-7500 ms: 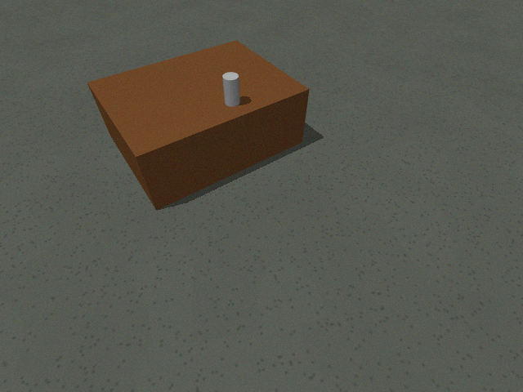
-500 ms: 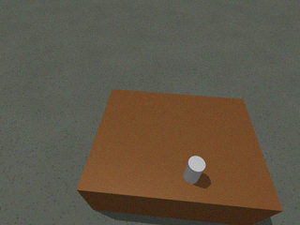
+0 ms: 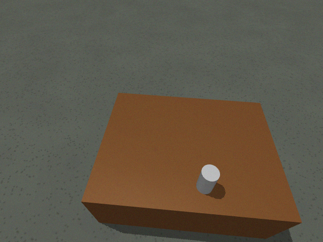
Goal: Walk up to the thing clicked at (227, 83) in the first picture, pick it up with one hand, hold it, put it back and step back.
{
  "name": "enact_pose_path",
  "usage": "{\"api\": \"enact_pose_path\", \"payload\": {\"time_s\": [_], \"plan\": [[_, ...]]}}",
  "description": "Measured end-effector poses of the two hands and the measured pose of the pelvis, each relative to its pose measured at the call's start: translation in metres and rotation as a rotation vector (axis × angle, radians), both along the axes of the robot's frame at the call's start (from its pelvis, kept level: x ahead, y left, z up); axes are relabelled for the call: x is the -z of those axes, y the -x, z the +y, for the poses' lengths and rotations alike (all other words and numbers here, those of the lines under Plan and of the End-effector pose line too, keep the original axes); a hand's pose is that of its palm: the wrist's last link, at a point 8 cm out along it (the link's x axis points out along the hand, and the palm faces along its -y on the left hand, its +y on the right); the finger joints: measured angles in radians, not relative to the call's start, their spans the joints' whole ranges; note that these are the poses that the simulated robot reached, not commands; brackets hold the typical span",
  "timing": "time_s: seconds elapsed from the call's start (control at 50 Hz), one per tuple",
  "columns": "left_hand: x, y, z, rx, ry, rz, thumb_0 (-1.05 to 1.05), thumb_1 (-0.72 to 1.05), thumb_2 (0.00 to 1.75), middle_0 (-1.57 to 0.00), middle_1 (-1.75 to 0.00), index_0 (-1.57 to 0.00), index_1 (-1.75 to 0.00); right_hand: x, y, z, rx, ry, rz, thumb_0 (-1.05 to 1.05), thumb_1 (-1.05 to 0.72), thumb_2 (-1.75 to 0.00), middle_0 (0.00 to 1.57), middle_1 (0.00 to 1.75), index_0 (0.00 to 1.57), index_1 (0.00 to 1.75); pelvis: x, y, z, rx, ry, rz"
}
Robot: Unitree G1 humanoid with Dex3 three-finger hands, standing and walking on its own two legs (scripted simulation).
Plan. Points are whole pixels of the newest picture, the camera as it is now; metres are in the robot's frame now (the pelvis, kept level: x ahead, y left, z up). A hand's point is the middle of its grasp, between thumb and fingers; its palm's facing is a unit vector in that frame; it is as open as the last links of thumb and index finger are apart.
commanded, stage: go down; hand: right
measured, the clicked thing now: (207, 179) +0.44 -0.18 -0.35
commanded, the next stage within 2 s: none
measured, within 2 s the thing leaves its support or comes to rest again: neither
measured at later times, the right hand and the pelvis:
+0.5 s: hand out of the picture +0.13 -0.27 -0.15, palm faces +0.01 +0.95 -0.33, open 16.5 cm; pelvis -0.01 -0.02 -0.02, yaw -2 degrees
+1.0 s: hand out of the picture +0.13 -0.27 -0.14, palm faces +0.04 +0.94 -0.33, open 17.5 cm; pelvis +0.00 -0.03 -0.05, yaw -3 degrees
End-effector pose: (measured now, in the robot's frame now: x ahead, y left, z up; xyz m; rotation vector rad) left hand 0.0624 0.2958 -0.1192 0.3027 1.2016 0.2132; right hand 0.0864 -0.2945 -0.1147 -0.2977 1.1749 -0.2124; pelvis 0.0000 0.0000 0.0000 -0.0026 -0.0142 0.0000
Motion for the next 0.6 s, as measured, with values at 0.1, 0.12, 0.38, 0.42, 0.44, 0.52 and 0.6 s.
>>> {"api": "enact_pose_path", "payload": {"time_s": [0.1, 0.12, 0.38, 0.42, 0.44, 0.52, 0.6], "plan": [[0.001, -0.01, -0.014, 0.005, 0.013, -0.089, 0.01, 0.92, 0.92, -0.21, -0.31, -0.21, -0.31, 0.004, -0.033, 0.001, 0.011, -0.019, -0.076, 0.01, -0.71, -0.71, 0.13, 0.17, 0.12, 0.17, 0.007, 0.012, 0.0, 0.018, 0.0, 0.057], [0.001, -0.01, -0.018, 0.004, 0.016, -0.101, 0.01, 0.92, 0.92, -0.21, -0.31, -0.21, -0.31, 0.004, -0.039, 0.0, 0.002, -0.017, -0.085, 0.01, -0.66, -0.66, 0.13, 0.15, 0.11, 0.15, 0.008, 0.013, 0.0, 0.017, 0.0, 0.066], [-0.003, -0.036, -0.054, 0.027, 0.056, -0.258, 0.01, 0.91, 0.89, -0.21, -0.31, -0.22, -0.3, -0.002, -0.042, -0.014, -0.014, -0.006, -0.033, 0.0, 0.08, -0.15, 0.09, 0.05, 0.07, 0.04, 0.014, 0.01, -0.013, 0.02, -0.015, 0.098], [-0.004, -0.042, -0.058, 0.04, 0.053, -0.28, 0.01, 0.91, 0.89, -0.21, -0.31, -0.21, -0.3, -0.001, -0.039, -0.015, -0.01, -0.011, -0.03, 0.0, 0.17, -0.12, 0.08, 0.05, 0.07, 0.04, 0.016, 0.01, -0.015, 0.023, -0.016, 0.103], [-0.004, -0.046, -0.059, 0.047, 0.05, -0.291, 0.01, 0.91, 0.89, -0.21, -0.31, -0.21, -0.3, 0.0, -0.037, -0.015, -0.01, -0.012, -0.031, 0.0, 0.22, -0.11, 0.08, 0.05, 0.06, 0.04, 0.017, 0.009, -0.016, 0.024, -0.017, 0.105], [-0.005, -0.057, -0.064, 0.072, 0.036, -0.328, 0.01, 0.91, 0.89, -0.21, -0.3, -0.21, -0.3, 0.002, -0.036, -0.017, -0.008, -0.012, -0.048, 0.0, 0.35, -0.08, 0.07, 0.05, 0.06, 0.04, 0.021, 0.008, -0.02, 0.03, -0.022, 0.116], [-0.005, -0.067, -0.069, 0.086, 0.024, -0.362, 0.01, 0.91, 0.89, -0.2, -0.3, -0.21, -0.3, 0.002, -0.037, -0.02, -0.005, -0.009, -0.073, 0.0, 0.43, -0.06, 0.06, 0.05, 0.06, 0.05, 0.026, 0.006, -0.024, 0.036, -0.029, 0.127]]}}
